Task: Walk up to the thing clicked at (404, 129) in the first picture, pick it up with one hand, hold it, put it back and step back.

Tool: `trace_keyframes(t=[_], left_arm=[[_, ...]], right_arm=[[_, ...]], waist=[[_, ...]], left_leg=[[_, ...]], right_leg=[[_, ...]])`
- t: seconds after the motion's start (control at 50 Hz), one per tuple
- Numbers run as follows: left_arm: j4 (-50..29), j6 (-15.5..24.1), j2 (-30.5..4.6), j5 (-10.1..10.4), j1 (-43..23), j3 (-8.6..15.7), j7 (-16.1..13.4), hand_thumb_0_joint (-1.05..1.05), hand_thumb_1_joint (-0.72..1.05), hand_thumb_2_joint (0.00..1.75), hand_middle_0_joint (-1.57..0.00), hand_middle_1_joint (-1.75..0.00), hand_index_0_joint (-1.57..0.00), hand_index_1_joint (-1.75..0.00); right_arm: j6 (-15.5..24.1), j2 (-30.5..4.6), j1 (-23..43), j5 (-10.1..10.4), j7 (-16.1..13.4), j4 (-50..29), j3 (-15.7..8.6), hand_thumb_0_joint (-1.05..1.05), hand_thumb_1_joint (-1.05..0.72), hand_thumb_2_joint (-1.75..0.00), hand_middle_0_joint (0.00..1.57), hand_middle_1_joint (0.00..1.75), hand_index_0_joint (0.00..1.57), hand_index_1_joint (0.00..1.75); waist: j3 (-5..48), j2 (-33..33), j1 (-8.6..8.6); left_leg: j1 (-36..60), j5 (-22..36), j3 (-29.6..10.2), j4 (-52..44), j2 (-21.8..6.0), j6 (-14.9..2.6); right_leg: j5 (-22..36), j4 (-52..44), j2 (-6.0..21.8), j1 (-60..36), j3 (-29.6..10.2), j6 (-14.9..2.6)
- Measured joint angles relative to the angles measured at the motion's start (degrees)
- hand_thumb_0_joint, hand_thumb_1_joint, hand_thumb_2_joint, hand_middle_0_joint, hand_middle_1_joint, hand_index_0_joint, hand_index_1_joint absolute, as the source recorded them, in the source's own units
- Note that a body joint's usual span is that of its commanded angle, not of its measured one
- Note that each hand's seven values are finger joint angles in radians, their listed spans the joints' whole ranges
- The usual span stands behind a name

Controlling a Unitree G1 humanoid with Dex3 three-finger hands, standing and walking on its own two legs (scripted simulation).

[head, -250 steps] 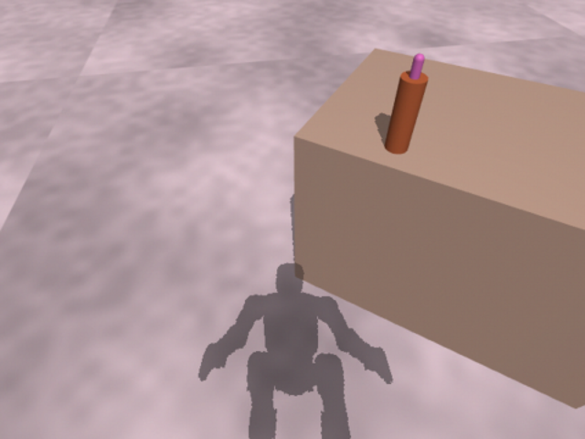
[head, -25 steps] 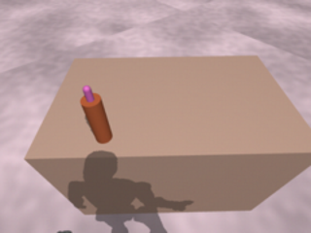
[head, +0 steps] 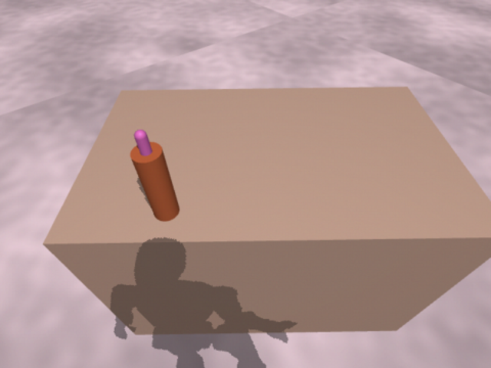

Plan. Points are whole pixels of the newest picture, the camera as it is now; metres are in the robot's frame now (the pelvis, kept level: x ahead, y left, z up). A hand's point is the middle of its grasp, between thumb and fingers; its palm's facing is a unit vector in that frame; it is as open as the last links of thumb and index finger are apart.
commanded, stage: stand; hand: left
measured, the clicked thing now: (155, 176) +0.46 +0.21 +0.04
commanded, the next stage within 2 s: rise first in 1.30 s
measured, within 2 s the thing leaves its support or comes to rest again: neither
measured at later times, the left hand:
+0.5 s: hand out of the picture +0.09 +0.25 -0.16, palm faces -0.04 -0.94 -0.34, open 7.4 cm
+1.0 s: hand out of the picture +0.09 +0.25 -0.16, palm faces -0.04 -0.94 -0.34, open 7.4 cm
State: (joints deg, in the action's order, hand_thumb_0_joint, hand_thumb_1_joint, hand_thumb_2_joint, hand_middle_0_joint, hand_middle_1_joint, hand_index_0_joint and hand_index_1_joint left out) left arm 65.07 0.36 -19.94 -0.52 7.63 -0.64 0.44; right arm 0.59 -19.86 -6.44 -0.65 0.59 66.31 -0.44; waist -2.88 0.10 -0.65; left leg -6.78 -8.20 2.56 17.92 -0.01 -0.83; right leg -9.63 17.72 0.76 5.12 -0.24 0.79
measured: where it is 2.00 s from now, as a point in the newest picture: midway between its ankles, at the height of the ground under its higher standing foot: outside the picture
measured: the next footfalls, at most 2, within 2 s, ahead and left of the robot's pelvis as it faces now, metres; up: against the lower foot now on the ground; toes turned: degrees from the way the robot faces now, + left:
none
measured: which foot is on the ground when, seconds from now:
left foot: down 0.00-1.00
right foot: down 0.00-1.00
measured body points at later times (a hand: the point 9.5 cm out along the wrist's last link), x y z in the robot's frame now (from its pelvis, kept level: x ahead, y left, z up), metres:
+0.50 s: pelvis +0.01 +0.00 +0.00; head +0.01 +0.00 +0.45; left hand +0.09 +0.30 -0.13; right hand +0.08 -0.30 -0.13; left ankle +0.02 +0.11 -0.75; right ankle +0.00 -0.13 -0.75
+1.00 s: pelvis +0.02 +0.00 +0.00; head +0.02 +0.00 +0.45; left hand +0.09 +0.30 -0.13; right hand +0.09 -0.30 -0.13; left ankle +0.02 +0.11 -0.75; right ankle +0.00 -0.13 -0.75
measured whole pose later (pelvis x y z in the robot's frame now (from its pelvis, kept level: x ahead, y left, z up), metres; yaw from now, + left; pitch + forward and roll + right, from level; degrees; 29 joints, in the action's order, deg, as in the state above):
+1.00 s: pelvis +0.02 +0.00 +0.00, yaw +0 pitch -2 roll +0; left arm 64.2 0.4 -20.1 -0.5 7.2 -0.7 0.4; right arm 0.9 -19.9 -5.8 -0.4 0.3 65.3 0.2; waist -3.0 -0.1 -0.4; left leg -5.9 -9.4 2.4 17.6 0.4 -1.0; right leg -10.9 17.5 1.2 4.2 -0.1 1.0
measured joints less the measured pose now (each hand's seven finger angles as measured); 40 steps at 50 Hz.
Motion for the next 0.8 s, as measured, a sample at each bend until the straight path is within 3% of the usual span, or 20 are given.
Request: trace_keyframes(t=[0.8], left_arm=[[-0.98,0.1,-0.28,0.07,-0.58,-0.21,-0.17,0.01,0.91,0.9,-0.2,-0.3,-0.2,-0.3]], right_arm=[[0.33,-0.05,0.83,0.25,-0.29,-0.98,0.59,0.0,-0.9,-0.9,0.2,0.29,0.2,0.3]], waist=[[0.14,-0.24,0.27]], left_leg=[[0.84,-1.21,-0.04,-0.03,0.3,-0.13]], right_leg=[[-1.13,-0.26,0.3,-0.98,0.02,0.22]])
